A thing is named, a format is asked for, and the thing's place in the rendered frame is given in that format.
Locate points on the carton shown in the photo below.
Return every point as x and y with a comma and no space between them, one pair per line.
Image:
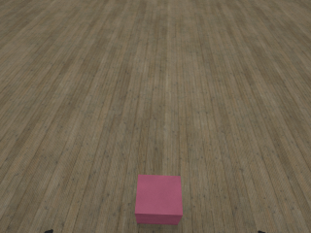
158,200

